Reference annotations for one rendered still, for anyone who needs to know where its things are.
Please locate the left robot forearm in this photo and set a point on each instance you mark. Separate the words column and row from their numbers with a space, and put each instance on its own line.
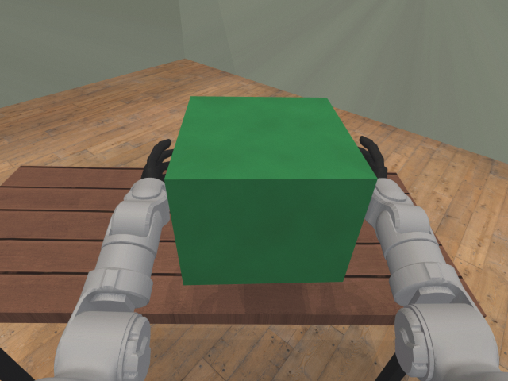
column 121, row 280

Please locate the left robot hand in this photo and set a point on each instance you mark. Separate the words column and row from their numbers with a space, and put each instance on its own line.
column 155, row 167

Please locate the right robot hand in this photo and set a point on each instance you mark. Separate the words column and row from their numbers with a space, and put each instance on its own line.
column 374, row 157

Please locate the right robot upper arm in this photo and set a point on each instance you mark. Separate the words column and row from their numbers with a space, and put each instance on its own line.
column 445, row 342

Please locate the table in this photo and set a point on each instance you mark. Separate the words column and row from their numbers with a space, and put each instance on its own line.
column 53, row 221

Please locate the right robot forearm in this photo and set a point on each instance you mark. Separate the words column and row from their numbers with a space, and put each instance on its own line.
column 419, row 273

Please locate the left robot upper arm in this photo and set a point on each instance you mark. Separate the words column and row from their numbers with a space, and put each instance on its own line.
column 104, row 346

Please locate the carton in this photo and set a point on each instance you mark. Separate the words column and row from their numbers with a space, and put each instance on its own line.
column 265, row 190

